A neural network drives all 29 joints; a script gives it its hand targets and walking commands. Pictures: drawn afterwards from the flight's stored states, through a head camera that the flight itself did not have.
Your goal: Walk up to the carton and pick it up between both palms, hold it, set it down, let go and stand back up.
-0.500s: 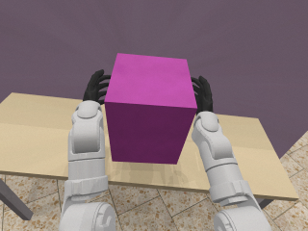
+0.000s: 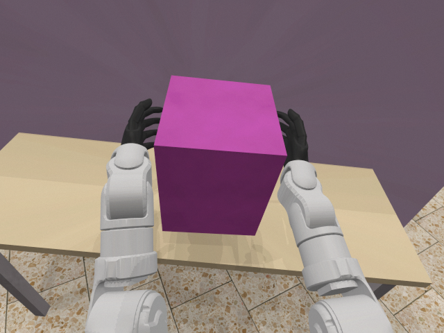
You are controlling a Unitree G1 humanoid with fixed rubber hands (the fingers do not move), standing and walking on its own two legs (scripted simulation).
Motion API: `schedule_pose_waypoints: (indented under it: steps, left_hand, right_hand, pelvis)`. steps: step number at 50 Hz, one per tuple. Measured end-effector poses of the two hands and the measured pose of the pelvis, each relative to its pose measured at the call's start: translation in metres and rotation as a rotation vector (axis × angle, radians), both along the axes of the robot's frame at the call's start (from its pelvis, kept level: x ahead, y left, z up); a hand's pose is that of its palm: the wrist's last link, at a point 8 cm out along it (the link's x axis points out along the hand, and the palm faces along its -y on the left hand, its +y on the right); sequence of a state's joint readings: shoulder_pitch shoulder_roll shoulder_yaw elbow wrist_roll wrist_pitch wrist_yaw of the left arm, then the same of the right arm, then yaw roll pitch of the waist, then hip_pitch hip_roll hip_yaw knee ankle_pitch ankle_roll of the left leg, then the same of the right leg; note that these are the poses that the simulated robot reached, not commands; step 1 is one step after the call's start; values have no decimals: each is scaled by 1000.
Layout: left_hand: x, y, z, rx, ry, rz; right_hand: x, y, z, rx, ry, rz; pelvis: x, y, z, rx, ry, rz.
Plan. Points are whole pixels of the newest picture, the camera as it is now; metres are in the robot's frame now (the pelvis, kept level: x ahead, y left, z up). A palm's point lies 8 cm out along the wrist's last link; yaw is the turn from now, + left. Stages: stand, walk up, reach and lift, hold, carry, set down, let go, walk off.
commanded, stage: hold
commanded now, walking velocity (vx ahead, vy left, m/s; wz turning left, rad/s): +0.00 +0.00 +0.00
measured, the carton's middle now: (215, 159) +0.38 +0.01 +0.15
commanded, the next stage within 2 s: none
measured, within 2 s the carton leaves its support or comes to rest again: neither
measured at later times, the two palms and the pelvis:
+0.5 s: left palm (136, 147) +0.36 +0.14 +0.18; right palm (293, 157) +0.36 -0.13 +0.18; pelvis +0.00 -0.01 +0.00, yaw +0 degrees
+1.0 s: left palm (136, 145) +0.36 +0.14 +0.19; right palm (293, 154) +0.36 -0.13 +0.18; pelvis +0.01 +0.00 +0.00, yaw +0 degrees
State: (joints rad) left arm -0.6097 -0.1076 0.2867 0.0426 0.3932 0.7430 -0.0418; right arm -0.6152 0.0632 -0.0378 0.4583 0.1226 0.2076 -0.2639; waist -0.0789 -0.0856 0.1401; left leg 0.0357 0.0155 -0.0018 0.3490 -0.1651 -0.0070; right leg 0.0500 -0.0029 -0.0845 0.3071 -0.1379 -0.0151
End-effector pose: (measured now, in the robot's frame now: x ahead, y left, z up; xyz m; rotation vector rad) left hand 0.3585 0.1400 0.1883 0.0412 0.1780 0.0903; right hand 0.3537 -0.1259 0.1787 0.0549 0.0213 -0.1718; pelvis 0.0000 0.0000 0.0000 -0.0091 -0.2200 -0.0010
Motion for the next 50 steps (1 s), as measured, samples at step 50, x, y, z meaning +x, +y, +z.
schedule_pose_waypoints:
  steps: [50]
  left_hand:
    - [3, 0, 0, 5, -7, 4]
  right_hand:
    - [5, 0, 2, -13, -10, 11]
  pelvis:
    - [8, -1, 0, -3, -7, 6]
